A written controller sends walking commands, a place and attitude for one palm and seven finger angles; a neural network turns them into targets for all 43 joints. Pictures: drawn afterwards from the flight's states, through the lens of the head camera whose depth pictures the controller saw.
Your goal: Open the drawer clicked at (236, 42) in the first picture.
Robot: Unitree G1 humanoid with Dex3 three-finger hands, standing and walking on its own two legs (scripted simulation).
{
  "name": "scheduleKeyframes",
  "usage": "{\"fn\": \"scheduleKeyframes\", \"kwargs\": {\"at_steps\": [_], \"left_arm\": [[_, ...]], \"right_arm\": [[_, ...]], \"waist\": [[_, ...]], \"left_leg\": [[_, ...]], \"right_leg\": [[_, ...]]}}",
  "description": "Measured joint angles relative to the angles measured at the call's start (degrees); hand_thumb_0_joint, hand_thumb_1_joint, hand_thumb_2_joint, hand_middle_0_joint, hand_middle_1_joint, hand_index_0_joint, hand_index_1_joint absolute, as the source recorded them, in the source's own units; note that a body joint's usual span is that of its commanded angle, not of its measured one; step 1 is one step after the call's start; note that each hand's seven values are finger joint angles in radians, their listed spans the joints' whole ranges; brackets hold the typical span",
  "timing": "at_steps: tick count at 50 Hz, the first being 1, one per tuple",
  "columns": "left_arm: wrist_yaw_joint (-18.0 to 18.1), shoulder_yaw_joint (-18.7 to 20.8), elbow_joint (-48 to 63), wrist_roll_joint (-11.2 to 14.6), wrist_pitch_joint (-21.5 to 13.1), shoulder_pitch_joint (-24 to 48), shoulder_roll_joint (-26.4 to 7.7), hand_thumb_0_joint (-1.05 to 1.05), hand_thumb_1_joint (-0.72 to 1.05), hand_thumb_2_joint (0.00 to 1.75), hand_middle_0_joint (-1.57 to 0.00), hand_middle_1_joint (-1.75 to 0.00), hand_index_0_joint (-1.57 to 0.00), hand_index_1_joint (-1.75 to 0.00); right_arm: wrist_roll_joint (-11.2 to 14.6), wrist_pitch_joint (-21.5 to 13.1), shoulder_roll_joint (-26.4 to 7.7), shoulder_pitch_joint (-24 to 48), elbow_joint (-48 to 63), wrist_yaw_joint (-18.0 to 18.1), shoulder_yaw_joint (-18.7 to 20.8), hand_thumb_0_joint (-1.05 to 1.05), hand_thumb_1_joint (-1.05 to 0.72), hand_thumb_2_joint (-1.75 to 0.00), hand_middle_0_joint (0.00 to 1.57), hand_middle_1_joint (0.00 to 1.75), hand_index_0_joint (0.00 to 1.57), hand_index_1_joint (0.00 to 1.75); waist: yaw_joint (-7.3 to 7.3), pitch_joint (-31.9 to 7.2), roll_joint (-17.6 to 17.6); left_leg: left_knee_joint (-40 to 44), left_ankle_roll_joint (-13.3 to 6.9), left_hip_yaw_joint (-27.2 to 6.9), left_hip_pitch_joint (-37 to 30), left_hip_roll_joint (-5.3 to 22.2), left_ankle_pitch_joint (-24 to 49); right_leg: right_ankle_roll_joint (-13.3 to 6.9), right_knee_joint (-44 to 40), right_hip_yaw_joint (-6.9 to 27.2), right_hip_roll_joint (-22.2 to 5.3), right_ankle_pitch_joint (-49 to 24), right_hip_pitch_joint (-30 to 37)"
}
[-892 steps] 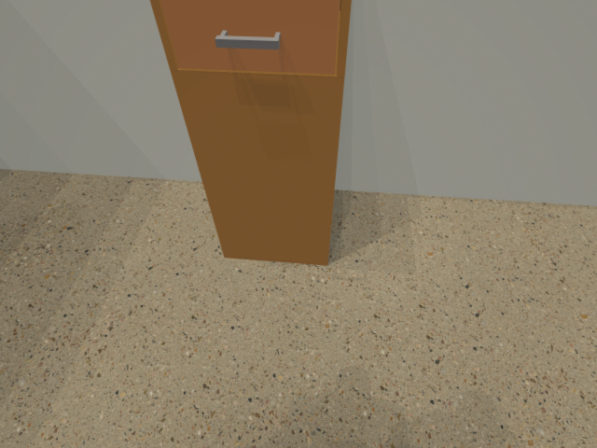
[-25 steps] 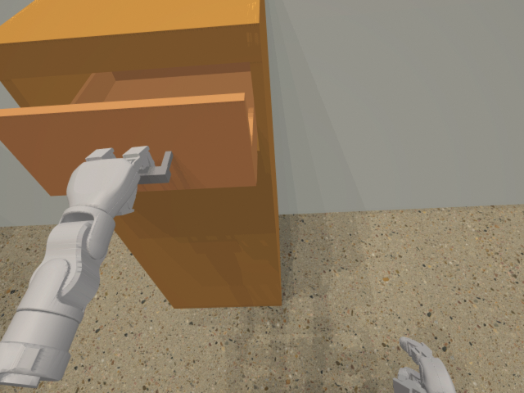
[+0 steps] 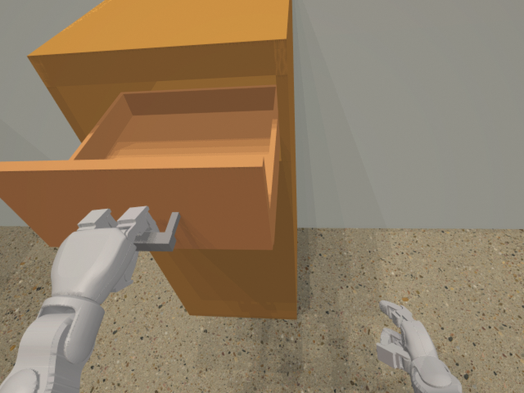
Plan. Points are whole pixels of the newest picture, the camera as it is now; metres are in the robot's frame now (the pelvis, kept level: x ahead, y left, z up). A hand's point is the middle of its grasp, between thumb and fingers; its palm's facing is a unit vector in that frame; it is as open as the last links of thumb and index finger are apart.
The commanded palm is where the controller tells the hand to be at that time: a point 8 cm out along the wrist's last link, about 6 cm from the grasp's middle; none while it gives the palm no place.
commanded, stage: pull the drawer open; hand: left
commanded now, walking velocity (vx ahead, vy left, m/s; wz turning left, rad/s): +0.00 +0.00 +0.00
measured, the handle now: (128, 230) +0.28 +0.23 +0.14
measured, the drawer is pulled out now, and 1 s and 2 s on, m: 0.22 0.30 0.29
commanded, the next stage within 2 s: open the thumb to release the handle in 0.60 s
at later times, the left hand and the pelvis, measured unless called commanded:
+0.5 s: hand (96, 333) +0.15 +0.22 +0.12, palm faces +0.07 -0.11 -0.99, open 5.5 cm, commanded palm +0.11 +0.22 +0.18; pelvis -0.01 -0.01 +0.00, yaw -1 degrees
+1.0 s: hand (88, 316) +0.16 +0.23 +0.13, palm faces +0.11 -0.08 -0.99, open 7.9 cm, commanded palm +0.12 +0.23 +0.18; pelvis -0.03 -0.01 +0.00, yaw +1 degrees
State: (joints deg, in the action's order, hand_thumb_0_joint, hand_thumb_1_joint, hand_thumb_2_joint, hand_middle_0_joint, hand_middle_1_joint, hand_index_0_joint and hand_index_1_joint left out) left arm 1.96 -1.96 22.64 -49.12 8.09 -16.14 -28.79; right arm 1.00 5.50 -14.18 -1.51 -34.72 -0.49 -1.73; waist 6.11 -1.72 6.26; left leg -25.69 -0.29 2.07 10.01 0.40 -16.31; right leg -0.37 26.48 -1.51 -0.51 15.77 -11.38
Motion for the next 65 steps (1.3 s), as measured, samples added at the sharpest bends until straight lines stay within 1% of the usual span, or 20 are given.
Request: {"fn": "scheduleKeyframes", "kwargs": {"at_steps": [5,9,16,21,24,29,35,38,40,44,47,50,55,60,65], "left_arm": [[0.2,-0.23,2.47,-0.29,0.2,-3.01,-0.29,-0.02,0.73,0.79,-0.37,-1.35,-0.41,-1.34],[0.14,0.29,3.7,-0.01,0.23,-5.07,-0.49,-0.02,0.72,0.79,-0.36,-1.35,-0.41,-1.35],[0.78,2.86,7.51,1.06,0.18,-11.76,-1.21,-0.02,0.73,0.78,-0.36,-1.34,-0.41,-1.35],[2.54,4.62,11.77,1.95,0.06,-19.09,-1.51,-0.02,0.73,0.77,-0.35,-1.34,-0.41,-1.35],[3.87,4.93,13.3,2.0,-0.54,-21.84,-1.92,-0.02,0.73,0.77,-0.35,-1.33,-0.4,-1.35],[5.17,4.33,11.94,0.85,-1.63,-20.21,-1.23,-0.02,0.73,0.79,-0.34,-1.32,-0.39,-1.33],[4.73,3.22,10.75,0.05,-1.22,-18.21,-0.69,-0.02,0.72,0.81,-0.35,-1.33,-0.4,-1.34],[4.12,2.72,7.87,-0.6,-1.78,-14.51,-1.46,-0.02,0.71,0.82,-0.37,-1.33,-0.4,-1.34],[3.49,2.91,5.86,-0.32,-1.85,-11.74,-1.56,-0.02,0.69,0.81,-0.38,-1.33,-0.41,-1.34],[1.93,3.0,4.12,0.32,-1.59,-8.1,-0.79,-0.02,0.61,0.78,-0.4,-1.33,-0.4,-1.33],[0.95,3.27,3.88,0.02,-1.33,-6.9,-0.6,-0.01,0.5,0.73,-0.4,-1.32,-0.39,-1.32],[-0.19,3.08,4.07,-0.02,-0.98,-6.31,-0.87,-0.01,0.35,0.67,-0.4,-1.31,-0.38,-1.3],[-1.03,3.45,4.12,0.28,-1.8,-6.23,-1.55,0.0,0.06,0.54,-0.38,-1.28,-0.36,-1.27],[-0.7,3.83,4.02,0.52,-2.75,-6.35,-1.56,0.0,-0.23,0.41,-0.36,-1.25,-0.34,-1.24],[-0.12,3.89,3.28,0.39,-3.76,-5.82,-1.67,0.0,-0.39,0.34,-0.36,-1.25,-0.34,-1.23]], "right_arm": [[-0.2,0.49,0.4,0.82,0.05,0.28,-0.89,0.02,-0.91,-0.9,0.2,0.3,0.2,0.3],[-0.21,0.74,0.58,0.74,0.15,0.51,-1.42,0.02,-0.91,-0.9,0.2,0.3,0.2,0.3],[0.07,0.52,-0.05,-1.13,1.28,0.56,-1.89,0.02,-0.91,-0.9,0.2,0.3,0.2,0.3],[0.22,0.26,-1.7,-3.3,2.47,0.39,-1.31,0.02,-0.91,-0.9,0.2,0.3,0.2,0.3],[0.11,0.04,-2.72,-4.4,2.68,0.65,-0.51,0.02,-0.91,-0.9,0.2,0.3,0.2,0.3],[-0.18,-1.06,-3.13,-5.2,1.76,1.12,0.8,0.02,-0.91,-0.9,0.2,0.3,0.2,0.3],[-0.21,-1.83,-2.03,-5.01,1.01,1.19,0.63,0.02,-0.91,-0.9,0.2,0.3,0.2,0.3],[-0.44,-2.0,-1.09,-4.27,0.05,1.71,0.3,0.02,-0.91,-0.9,0.2,0.3,0.2,0.3],[-0.3,-2.17,-0.47,-3.59,-0.62,1.98,-0.06,0.02,-0.91,-0.9,0.2,0.3,0.2,0.3],[-0.24,-2.42,0.66,-2.55,-1.23,2.16,-0.89,0.02,-0.91,-0.9,0.2,0.3,0.2,0.3],[-0.37,-2.37,1.12,-1.82,-1.31,2.0,-1.53,0.02,-0.91,-0.9,0.2,0.3,0.2,0.3],[-0.26,-2.1,1.12,-1.35,-1.1,1.84,-1.9,0.02,-0.91,-0.9,0.2,0.3,0.2,0.3],[-0.26,-1.99,0.68,-1.23,-1.01,1.9,-1.88,0.02,-0.91,-0.9,0.2,0.3,0.2,0.3],[-0.26,-2.18,-0.06,-1.81,-1.14,2.07,-1.23,0.02,-0.91,-0.9,0.2,0.3,0.2,0.3],[-0.31,-2.37,-0.56,-2.52,-1.82,2.35,-0.59,0.02,-0.91,-0.9,0.2,0.3,0.2,0.3]], "waist": [[0.87,0.28,0.12],[0.96,0.57,0.32],[0.04,0.52,0.48],[-0.47,0.02,0.53],[-0.37,0.02,0.47],[-0.12,-0.03,0.34],[0.07,-0.31,0.48],[0.41,0.22,0.49],[0.71,0.63,0.55],[0.94,1.05,0.51],[0.95,1.28,0.45],[1.04,1.6,0.43],[1.05,1.98,0.24],[0.99,2.35,0.06],[1.13,2.61,-0.01]], "left_leg": [[-0.13,0.22,-0.48,-0.64,0.19,0.09],[-0.1,0.41,-0.63,-1.13,0.41,0.23],[-0.54,0.78,-0.12,-1.08,1.11,0.07],[-1.6,0.87,0.4,-0.31,1.56,-0.48],[-2.46,0.83,0.39,0.29,1.6,-0.79],[-3.46,0.7,0.18,1.27,1.39,-0.96],[-3.65,0.56,0.1,1.19,1.11,-0.86],[-3.33,0.49,-0.31,0.62,0.8,-0.49],[-3.0,0.49,-0.56,0.21,0.69,-0.13],[-1.81,0.45,-0.92,-0.61,0.43,0.79],[-1.01,0.46,-0.97,-1.09,0.34,1.37],[-0.45,0.45,-0.96,-1.35,0.34,1.82],[0.01,0.45,-0.97,-1.49,0.38,2.28],[0.03,0.45,-1.03,-1.35,0.4,2.44],[0.02,0.43,-1.11,-1.17,0.36,2.62]], "right_leg": [[-0.2,-0.22,-0.48,0.18,-0.12,0.95],[-0.37,-0.4,-0.63,0.4,-0.31,1.52],[-0.62,-0.31,-0.14,1.09,-0.6,1.35],[-0.64,0.34,0.38,1.51,-0.51,0.52],[-0.61,1.03,0.37,1.53,-0.28,0.01],[-0.58,2.13,0.18,1.29,0.05,-0.93],[-0.47,2.55,0.11,1.0,0.12,-0.89],[-0.47,2.44,-0.29,0.7,0.04,-0.2],[-0.48,2.12,-0.53,0.6,-0.19,0.31],[-0.44,1.08,-0.9,0.37,-0.88,1.21],[-0.45,0.37,-0.96,0.3,-1.39,1.68],[-0.44,-0.23,-0.95,0.31,-1.87,1.96],[-0.44,-0.85,-0.97,0.37,-2.41,2.17],[-0.45,-1.07,-1.02,0.4,-2.67,2.14],[-0.46,-1.06,-1.1,0.35,-2.8,2.0]]}}
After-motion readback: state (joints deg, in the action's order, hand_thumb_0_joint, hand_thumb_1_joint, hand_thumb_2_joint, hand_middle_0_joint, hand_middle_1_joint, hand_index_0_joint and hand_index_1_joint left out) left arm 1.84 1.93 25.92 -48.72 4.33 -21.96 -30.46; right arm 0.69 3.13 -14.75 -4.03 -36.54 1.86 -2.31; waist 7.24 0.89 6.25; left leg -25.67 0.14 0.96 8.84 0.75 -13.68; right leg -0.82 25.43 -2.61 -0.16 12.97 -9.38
